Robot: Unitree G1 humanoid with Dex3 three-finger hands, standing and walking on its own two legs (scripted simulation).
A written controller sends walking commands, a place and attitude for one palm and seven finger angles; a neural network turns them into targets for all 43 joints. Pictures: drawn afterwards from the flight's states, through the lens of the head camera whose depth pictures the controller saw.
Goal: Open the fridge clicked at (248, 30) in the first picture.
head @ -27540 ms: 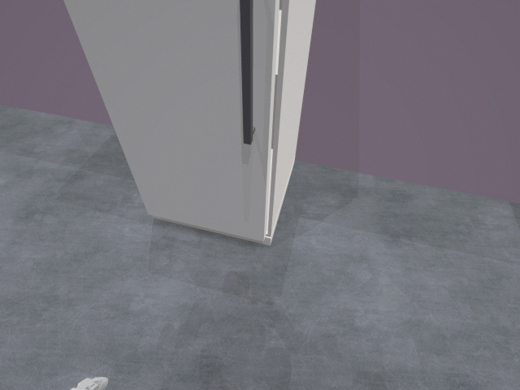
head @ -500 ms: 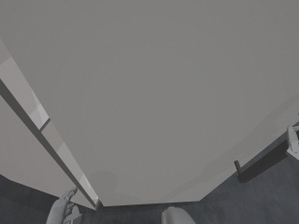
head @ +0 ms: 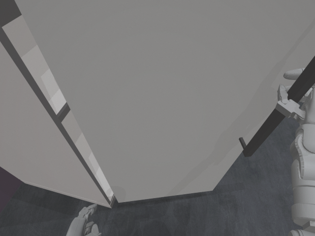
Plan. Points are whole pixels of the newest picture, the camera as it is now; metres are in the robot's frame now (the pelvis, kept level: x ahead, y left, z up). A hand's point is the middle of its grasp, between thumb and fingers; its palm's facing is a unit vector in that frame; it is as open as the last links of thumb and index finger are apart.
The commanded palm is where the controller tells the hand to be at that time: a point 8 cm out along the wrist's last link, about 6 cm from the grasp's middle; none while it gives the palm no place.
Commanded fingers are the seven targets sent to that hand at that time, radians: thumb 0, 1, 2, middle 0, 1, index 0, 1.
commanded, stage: stop walking and hold the door back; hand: right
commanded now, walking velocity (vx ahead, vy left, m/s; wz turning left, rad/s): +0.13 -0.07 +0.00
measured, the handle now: (279, 100) +0.42 -0.27 +0.14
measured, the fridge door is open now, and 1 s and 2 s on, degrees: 68 65 65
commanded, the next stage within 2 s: loosen the grip on the handle in 0.56 s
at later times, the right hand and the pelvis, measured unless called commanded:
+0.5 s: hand (281, 97) +0.40 -0.25 +0.17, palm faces +0.34 +0.92 -0.22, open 5.9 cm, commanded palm +0.35 -0.30 +0.16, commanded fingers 0.00 -0.90 -0.90 0.45 1.40 0.45 1.40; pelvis +0.00 -0.01 +0.00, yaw +3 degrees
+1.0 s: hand (278, 99) +0.41 -0.26 +0.15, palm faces +0.36 +0.89 -0.27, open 11.1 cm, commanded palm +0.35 -0.30 +0.16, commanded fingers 0.00 0.55 -0.20 0.34 1.27 0.34 1.27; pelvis +0.00 +0.00 -0.01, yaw +2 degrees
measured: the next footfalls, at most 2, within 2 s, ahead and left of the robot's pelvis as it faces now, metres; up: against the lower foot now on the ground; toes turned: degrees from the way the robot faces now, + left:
left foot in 0.04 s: +0.03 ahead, +0.11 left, +0.00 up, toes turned +6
right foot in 0.30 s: +0.09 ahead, -0.12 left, +0.00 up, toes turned -3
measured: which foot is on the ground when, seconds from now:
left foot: up 0.00-0.02, down 0.04-1.00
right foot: down 0.00-0.06, up 0.08-0.28, down 0.30-1.00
